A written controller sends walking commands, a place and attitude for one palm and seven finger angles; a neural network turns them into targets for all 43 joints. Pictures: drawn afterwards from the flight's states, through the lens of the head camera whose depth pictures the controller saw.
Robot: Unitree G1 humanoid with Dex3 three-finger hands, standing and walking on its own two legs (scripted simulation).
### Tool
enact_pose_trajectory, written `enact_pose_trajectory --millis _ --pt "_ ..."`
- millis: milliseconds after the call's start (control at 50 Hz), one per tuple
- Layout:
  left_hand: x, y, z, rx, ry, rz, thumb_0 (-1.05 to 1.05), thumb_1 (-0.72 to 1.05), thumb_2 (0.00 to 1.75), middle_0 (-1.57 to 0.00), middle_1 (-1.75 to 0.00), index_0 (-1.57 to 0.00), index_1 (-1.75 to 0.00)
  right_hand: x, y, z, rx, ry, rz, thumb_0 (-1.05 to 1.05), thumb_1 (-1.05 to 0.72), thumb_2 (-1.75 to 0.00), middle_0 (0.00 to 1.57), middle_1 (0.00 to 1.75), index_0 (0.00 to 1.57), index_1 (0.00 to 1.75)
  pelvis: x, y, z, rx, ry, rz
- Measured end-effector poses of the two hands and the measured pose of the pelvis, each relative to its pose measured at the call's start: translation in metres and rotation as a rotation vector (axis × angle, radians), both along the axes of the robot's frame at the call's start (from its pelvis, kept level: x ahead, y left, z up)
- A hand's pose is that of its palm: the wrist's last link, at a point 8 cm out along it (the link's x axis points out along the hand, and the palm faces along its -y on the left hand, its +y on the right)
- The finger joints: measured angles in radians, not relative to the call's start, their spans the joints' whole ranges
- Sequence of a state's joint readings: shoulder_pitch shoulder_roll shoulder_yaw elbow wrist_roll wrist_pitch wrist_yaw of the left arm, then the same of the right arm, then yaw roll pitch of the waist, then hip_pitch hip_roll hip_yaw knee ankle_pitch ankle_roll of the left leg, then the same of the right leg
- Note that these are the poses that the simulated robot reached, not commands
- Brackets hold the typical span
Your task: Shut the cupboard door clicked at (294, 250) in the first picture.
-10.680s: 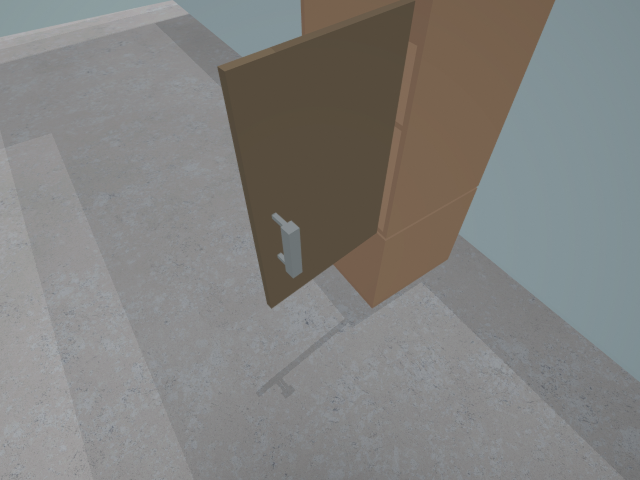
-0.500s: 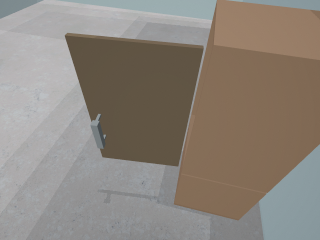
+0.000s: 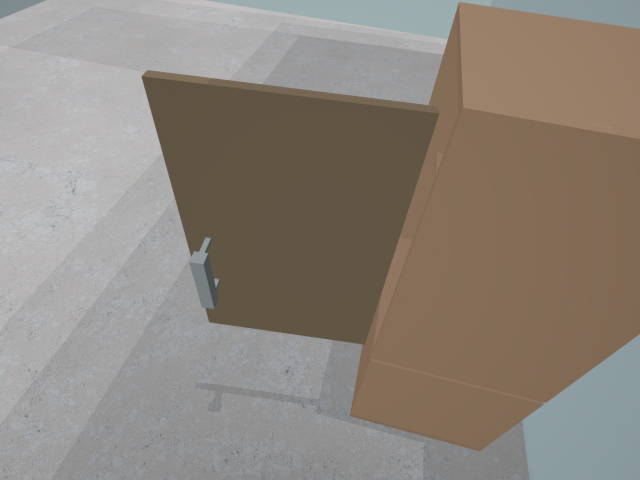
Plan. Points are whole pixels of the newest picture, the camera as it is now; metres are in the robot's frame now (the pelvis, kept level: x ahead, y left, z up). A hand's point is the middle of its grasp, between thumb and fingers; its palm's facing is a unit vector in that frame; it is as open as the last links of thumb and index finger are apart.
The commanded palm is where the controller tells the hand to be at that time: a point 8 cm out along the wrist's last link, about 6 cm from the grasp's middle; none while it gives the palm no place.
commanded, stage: look again from close up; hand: left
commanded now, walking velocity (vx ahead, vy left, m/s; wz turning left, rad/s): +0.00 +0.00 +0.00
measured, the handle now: (208, 272) +0.48 +0.24 -0.11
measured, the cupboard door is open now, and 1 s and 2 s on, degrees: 96 96 96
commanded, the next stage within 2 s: raise the hand and make a fist in 0.16 s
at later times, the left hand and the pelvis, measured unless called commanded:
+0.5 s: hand (189, 399) +0.21 +0.17 +0.00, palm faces +0.10 -0.99 +0.00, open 7.0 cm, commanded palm +0.10 +0.23 -0.07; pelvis -0.02 +0.02 -0.04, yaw +4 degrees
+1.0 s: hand (213, 438) +0.19 +0.15 -0.08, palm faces -0.18 -0.98 +0.01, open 4.6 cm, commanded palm +0.14 +0.23 -0.07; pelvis -0.01 +0.00 -0.12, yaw +3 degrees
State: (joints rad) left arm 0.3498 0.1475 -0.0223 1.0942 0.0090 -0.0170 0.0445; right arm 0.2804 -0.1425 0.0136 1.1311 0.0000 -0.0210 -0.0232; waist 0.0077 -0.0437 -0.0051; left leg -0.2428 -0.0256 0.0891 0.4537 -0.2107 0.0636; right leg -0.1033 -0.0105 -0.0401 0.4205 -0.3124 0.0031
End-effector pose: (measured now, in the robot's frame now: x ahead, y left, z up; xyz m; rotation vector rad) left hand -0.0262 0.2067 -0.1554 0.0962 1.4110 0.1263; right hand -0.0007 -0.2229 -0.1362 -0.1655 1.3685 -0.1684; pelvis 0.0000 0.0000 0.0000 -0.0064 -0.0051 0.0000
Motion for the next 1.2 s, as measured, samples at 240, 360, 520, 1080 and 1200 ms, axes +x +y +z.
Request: enact_pose_trajectory --millis 240,360,520,1080,1200 --pt "0.016 0.024 0.0 0.018 -0.009 -0.015 0.0 0.91 0.9 -0.19 -0.3 -0.2 -0.3 0.023 0.008 0.004 -0.019 -0.04 0.01 0.01 -0.92 -0.89 0.2 0.3 0.2 0.3 0.007 0.014 0.001 0.001 0.0 -0.005" --pt "0.094 0.047 0.062 0.103 -0.509 0.066 0.02 0.91 0.89 -0.2 -0.31 -0.21 -0.31 0.04 0.009 0.016 -0.051 -0.298 0.04 0.01 -0.92 -0.89 0.2 0.3 0.2 0.3 -0.004 0.018 -0.004 0.003 -0.008 0.03" --pt "0.211 0.011 0.158 -0.081 -1.376 -0.056 0.01 0.92 0.9 -0.27 -0.39 -0.28 -0.39 0.102 -0.006 0.013 -0.015 -0.67 0.158 0.01 -0.91 -0.89 0.21 0.3 0.2 0.3 -0.026 0.014 -0.042 0.017 0.089 0.064" --pt "0.204 0.025 0.075 -0.165 -1.173 -0.134 0.02 0.9 0.9 -0.77 -0.93 -0.77 -0.93 0.187 0.03 -0.052 0.075 -0.664 0.159 0.02 -0.9 -0.89 0.21 0.3 0.2 0.3 0.0 -0.001 -0.112 -0.041 0.337 0.043" --pt "0.188 0.054 0.102 -0.004 -1.354 -0.077 0.02 0.91 0.9 -0.88 -1.05 -0.88 -1.05 0.181 0.007 -0.057 0.002 -0.615 0.192 0.02 -0.9 -0.89 0.21 0.3 0.2 0.3 0.007 0.004 -0.114 -0.056 0.354 0.06"
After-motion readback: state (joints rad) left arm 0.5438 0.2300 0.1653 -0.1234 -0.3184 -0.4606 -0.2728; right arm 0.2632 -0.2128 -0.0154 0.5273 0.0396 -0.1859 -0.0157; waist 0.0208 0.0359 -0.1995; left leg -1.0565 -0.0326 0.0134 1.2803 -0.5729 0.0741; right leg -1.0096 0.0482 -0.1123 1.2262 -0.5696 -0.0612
